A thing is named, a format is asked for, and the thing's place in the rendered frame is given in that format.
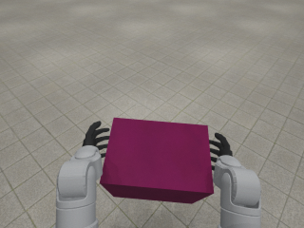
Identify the robot left forearm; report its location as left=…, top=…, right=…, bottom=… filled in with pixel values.
left=53, top=145, right=103, bottom=228

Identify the robot right hand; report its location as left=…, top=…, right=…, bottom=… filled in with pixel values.
left=209, top=132, right=233, bottom=171

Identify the robot left hand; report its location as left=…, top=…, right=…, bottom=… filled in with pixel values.
left=82, top=121, right=110, bottom=158

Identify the robot right forearm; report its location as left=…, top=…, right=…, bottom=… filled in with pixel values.
left=213, top=155, right=261, bottom=228

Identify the carton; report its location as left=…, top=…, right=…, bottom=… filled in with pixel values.
left=100, top=118, right=214, bottom=204

